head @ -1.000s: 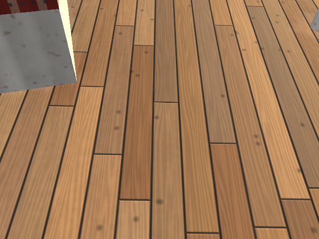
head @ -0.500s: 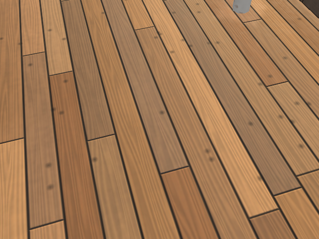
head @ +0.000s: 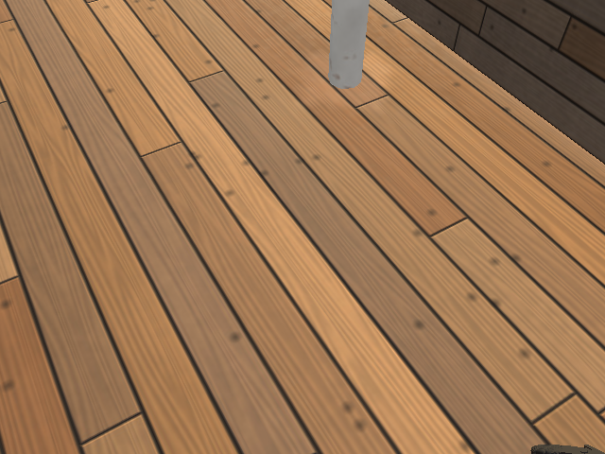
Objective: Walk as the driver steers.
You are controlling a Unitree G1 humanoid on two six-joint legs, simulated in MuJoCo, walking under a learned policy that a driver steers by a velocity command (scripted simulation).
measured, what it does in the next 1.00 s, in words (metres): walks ahead, turning left: right foot, then left foot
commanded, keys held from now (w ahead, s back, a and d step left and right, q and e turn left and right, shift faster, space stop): w+q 1.00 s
